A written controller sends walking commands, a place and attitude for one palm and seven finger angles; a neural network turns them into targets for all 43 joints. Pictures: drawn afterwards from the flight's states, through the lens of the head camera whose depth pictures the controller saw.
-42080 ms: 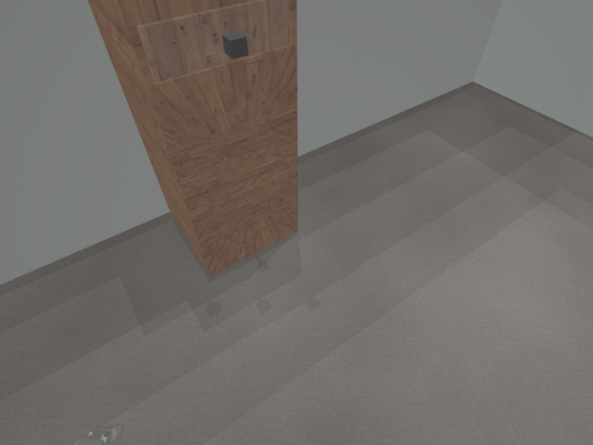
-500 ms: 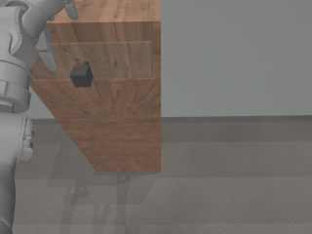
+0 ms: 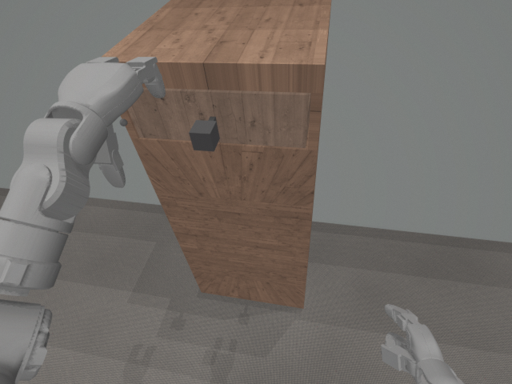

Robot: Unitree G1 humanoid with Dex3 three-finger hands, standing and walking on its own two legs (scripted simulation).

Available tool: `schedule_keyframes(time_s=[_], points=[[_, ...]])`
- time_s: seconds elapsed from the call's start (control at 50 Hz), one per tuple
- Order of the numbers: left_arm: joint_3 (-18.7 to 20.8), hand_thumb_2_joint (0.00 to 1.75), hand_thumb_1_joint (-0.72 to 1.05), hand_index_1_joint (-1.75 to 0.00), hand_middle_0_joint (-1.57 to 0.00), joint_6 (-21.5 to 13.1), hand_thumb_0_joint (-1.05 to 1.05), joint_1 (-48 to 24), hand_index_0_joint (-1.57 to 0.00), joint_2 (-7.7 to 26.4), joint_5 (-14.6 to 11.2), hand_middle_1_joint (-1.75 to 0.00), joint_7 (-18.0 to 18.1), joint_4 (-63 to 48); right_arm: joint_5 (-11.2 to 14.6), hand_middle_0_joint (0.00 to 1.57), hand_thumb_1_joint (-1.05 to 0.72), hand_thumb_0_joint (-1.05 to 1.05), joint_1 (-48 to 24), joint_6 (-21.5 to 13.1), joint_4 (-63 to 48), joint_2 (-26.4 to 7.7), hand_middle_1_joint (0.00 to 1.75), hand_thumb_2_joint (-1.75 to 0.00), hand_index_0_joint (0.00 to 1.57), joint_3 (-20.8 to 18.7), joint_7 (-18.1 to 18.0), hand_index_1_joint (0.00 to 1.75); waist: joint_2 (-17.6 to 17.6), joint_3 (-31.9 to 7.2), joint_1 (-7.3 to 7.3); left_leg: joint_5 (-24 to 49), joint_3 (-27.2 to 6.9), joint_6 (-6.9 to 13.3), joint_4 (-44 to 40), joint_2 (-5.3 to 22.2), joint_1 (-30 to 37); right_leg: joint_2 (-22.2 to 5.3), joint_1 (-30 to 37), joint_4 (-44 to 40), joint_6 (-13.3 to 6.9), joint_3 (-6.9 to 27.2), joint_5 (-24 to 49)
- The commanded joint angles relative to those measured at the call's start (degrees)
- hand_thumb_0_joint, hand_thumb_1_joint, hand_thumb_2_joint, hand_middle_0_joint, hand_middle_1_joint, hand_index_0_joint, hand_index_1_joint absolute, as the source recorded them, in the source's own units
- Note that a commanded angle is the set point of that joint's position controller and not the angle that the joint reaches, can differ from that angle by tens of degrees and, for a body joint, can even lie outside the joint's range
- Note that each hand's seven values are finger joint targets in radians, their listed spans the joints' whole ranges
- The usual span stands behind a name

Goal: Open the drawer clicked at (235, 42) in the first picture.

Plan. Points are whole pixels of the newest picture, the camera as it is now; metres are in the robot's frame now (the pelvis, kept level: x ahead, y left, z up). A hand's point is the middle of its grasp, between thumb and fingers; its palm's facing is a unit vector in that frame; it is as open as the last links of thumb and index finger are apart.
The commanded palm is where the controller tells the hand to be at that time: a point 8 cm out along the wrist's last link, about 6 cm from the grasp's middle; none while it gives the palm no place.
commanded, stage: draw the hand back to the body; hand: left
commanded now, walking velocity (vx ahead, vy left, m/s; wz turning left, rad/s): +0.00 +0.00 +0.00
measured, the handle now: (208, 129) +0.55 +0.16 +0.12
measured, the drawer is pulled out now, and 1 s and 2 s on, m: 0.00 0.00 0.00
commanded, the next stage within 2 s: step back with the hand held close in 1.06 s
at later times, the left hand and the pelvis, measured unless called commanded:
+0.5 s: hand (73, 144) +0.25 +0.18 +0.32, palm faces +0.42 -0.87 -0.24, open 11.9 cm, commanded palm +0.20 +0.23 +0.30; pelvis -0.01 -0.03 +0.01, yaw -2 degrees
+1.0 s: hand (10, 239) +0.16 +0.19 +0.30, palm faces +0.58 -0.76 -0.29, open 7.8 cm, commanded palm +0.11 +0.23 +0.30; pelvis -0.02 -0.05 +0.00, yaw +1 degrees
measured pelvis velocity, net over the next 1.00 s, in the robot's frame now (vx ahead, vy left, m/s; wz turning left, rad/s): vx -0.02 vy -0.05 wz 0.02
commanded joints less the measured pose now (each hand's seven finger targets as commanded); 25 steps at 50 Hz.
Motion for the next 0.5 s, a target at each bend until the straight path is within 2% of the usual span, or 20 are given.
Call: schedule_keyframes(time_s=[0.0, 0.04, 0.06, 0.08, 0.1, 0.12, 0.14, 0.18, 0.2, 0.22, 0.24, 0.26, 0.28, 0.3, 0.44, 0.46, 0.48], points=[[11.5, 0.30, -0.50, -1.20, -0.30, 1.0, 0.00, -20.8, -0.30, 15.7, -0.9, -1.20, 0.8, -12.5, -0.4, 0.20, -0.90, 0.00, -5.6, -2.2, -7.6, -5.3, 0.30, -0.90, 0.20, -1.1, 0.1, 0.30, -4.0, -15.6, -1.36, 25.0, -1.0, -1.7, -2.2, 2.8, 9.7, 1.6, 5.4, -2.8, -1.7, 0.0, 15.1], [11.5, 0.30, -0.50, -1.20, -0.30, 1.2, 0.00, -17.3, -0.30, 15.0, -1.1, -1.20, 0.3, -14.6, -0.6, 0.20, -0.90, 0.00, -6.8, -2.2, -8.1, -4.7, 0.30, -0.90, 0.20, -0.5, 0.1, 0.30, -3.7, -14.9, -0.77, 23.3, -0.8, -1.7, -2.8, 2.6, 9.2, 1.5, 5.9, -3.0, -1.7, -0.1, 14.0], [12.9, 0.32, -0.47, -1.18, -0.30, -6.2, 0.00, -23.1, -0.30, -7.3, -37.8, -1.18, 7.5, -18.0, -0.3, 0.20, -0.90, 0.00, -0.6, -4.9, -11.7, 1.1, 0.30, -0.90, 0.20, 0.0, -0.8, 0.30, -8.3, -6.4, -6.70, 14.2, -0.9, -1.5, -3.2, 3.6, 13.2, 2.5, 2.7, -4.7, -2.7, -2.3, 9.7], [16.6, 0.33, -0.43, -1.15, -0.29, -8.8, 0.00, -14.5, -0.29, -2.2, -40.6, -1.15, 11.6, -15.8, -1.1, 0.20, -0.90, 0.00, -2.9, -6.4, -9.9, -1.2, 0.30, -0.90, 0.20, 0.5, -1.5, 0.30, -10.2, -6.7, -4.89, 10.4, -2.2, -1.3, -4.6, 4.5, 14.0, 2.8, 3.9, -4.1, -2.7, -1.1, 8.4], [15.4, 0.34, -0.40, -1.13, -0.29, -9.6, 0.00, -10.1, -0.29, -4.8, -41.5, -1.13, 13.4, -16.0, -1.3, 0.20, -0.90, 0.00, -3.6, -7.1, -9.3, -0.9, 0.30, -0.90, 0.20, 1.0, -1.7, 0.30, -9.6, -4.3, -4.52, 7.4, -2.6, -1.5, -5.8, 4.4, 12.4, 2.8, 3.9, -4.6, -2.6, -1.2, 6.8], [21.5, 0.36, -0.36, -1.11, -0.29, -10.0, 0.00, -6.6, -0.29, -1.2, -45.9, -1.11, 15.2, -18.3, -1.6, 0.20, -0.90, 0.00, -3.5, -7.4, -9.6, -2.1, 0.30, -0.90, 0.20, 0.5, -2.5, 0.30, -9.9, -6.8, -3.29, 7.2, -2.4, -1.6, -6.6, 4.5, 12.3, 2.6, 6.2, -5.1, -2.4, -0.9, 7.1], [23.2, 0.37, -0.32, -1.09, -0.29, -11.0, 0.00, -8.1, -0.29, -0.2, -48.2, -1.09, 16.6, -24.8, -1.9, 0.20, -0.90, 0.00, -4.1, -8.4, -9.9, -2.1, 0.30, -0.90, 0.20, 0.6, -2.8, 0.30, -7.2, -9.6, -2.84, 8.8, -1.6, -1.8, -6.5, 4.1, 13.0, 2.1, 8.5, -5.4, -2.3, -0.4, 8.4], [26.5, 0.40, -0.26, -1.04, -0.28, -12.7, 0.00, -6.0, -0.28, 0.2, -50.0, -1.04, 19.2, -31.7, -2.8, 0.20, -0.90, 0.00, -3.9, -9.9, -9.1, -1.4, 0.30, -0.90, 0.20, 0.7, -3.2, 0.30, 0.4, -11.9, -2.13, 13.2, -1.0, -2.5, -6.2, 4.0, 14.8, 1.7, 11.1, -5.2, -2.5, 0.0, 11.4], [29.0, 0.42, -0.22, -1.02, -0.28, -13.4, 0.00, -3.0, -0.28, 1.4, -50.9, -1.02, 20.3, -33.2, -3.3, 0.20, -0.90, 0.00, -3.9, -10.5, -7.9, -1.7, 0.30, -0.90, 0.20, 0.8, -3.4, 0.30, 2.5, -11.5, -1.60, 13.6, -0.8, -2.8, -6.2, 4.2, 14.5, 1.7, 11.7, -5.6, -2.6, 0.0, 11.7], [28.7, 0.43, -0.18, -1.00, -0.28, -13.9, 0.00, -1.6, -0.28, 0.1, -51.4, -1.00, 21.2, -35.5, -3.4, 0.20, -0.90, 0.00, -4.3, -11.0, -7.8, -0.9, 0.30, -0.90, 0.20, 1.0, -3.5, 0.30, 5.6, -9.8, -1.54, 13.7, -0.7, -3.1, -6.7, 4.2, 13.9, 1.5, 11.8, -5.9, -2.7, 0.1, 11.8], [28.8, 0.45, -0.15, -0.98, -0.27, -14.2, 0.00, -0.1, -0.27, -0.8, -51.7, -0.98, 21.9, -35.8, -3.6, 0.20, -0.90, 0.00, -4.3, -11.5, -7.3, -0.6, 0.30, -0.90, 0.20, 1.2, -3.6, 0.30, 4.6, -8.1, -1.62, 13.1, -0.7, -3.2, -7.2, 4.2, 13.1, 1.7, 11.7, -6.3, -2.6, -0.2, 11.3], [29.1, 0.47, -0.12, -0.95, -0.27, -14.6, 0.00, 1.1, -0.27, -1.1, -52.0, -0.95, 22.5, -36.8, -3.7, 0.20, -0.90, 0.00, -4.4, -12.2, -6.9, -0.6, 0.30, -0.90, 0.20, 1.1, -3.7, 0.30, 5.2, -7.5, -1.57, 13.0, -0.6, -3.3, -7.5, 4.2, 12.8, 1.8, 11.8, -6.5, -2.6, -0.2, 11.3], [29.8, 0.48, -0.08, -0.93, -0.27, -15.1, 0.00, 2.6, -0.27, -1.2, -52.3, -0.93, 23.0, -37.1, -3.8, 0.20, -0.90, 0.00, -4.4, -12.8, -6.5, -0.6, 0.30, -0.90, 0.20, 1.0, -3.8, 0.30, 3.9, -7.0, -1.47, 12.9, -0.4, -3.2, -7.5, 4.2, 12.5, 1.8, 12.0, -6.7, -2.5, -0.2, 11.5], [31.1, 0.50, -0.05, -0.91, -0.27, -15.4, 0.00, 5.8, -0.27, -0.7, -52.7, -0.91, 23.4, -36.5, -4.0, 0.20, -0.90, 0.00, -4.6, -13.4, -5.8, -1.0, 0.30, -0.90, 0.20, 0.8, -4.0, 0.30, 0.5, -5.8, -1.14, 12.7, -0.3, -2.8, -7.7, 4.4, 11.6, 1.9, 12.4, -7.2, -2.3, -0.3, 11.7], [32.1, 0.60, 0.20, -0.75, -0.25, -17.0, 0.00, 23.2, -0.25, -4.4, -54.2, -0.75, 23.5, -41.1, -3.5, 0.20, -0.90, 0.00, -5.2, -16.2, -4.7, -1.1, 0.30, -0.90, 0.20, -0.7, -3.7, 0.30, -2.5, -5.0, -0.43, 15.5, 1.3, -2.0, -6.7, 4.1, 11.4, 0.9, 13.5, -6.8, -1.3, 0.5, 17.1], [32.6, 0.62, 0.23, -0.73, -0.25, -17.3, 0.00, 25.5, -0.25, -4.2, -54.4, -0.73, 23.6, -42.9, -3.4, 0.20, -0.90, 0.00, -5.1, -16.5, -4.7, -1.4, 0.30, -0.90, 0.20, -0.9, -3.5, 0.30, -4.4, -5.7, -0.31, 15.5, 1.2, -1.9, -6.6, 4.0, 11.4, 0.8, 13.9, -6.6, -1.2, 0.5, 17.4], [33.3, 0.63, 0.27, -0.70, -0.25, -17.4, 0.00, 28.0, -0.25, -4.1, -54.4, -0.70, 23.6, -44.3, -3.4, 0.20, -0.90, 0.00, -5.4, -16.8, -4.8, -1.5, 0.30, -0.90, 0.20, -1.2, -3.5, 0.30, -4.3, -5.6, -0.16, 16.0, 1.6, -1.7, -6.2, 4.0, 11.6, 0.7, 13.6, -6.5, -1.1, 0.7, 18.3]])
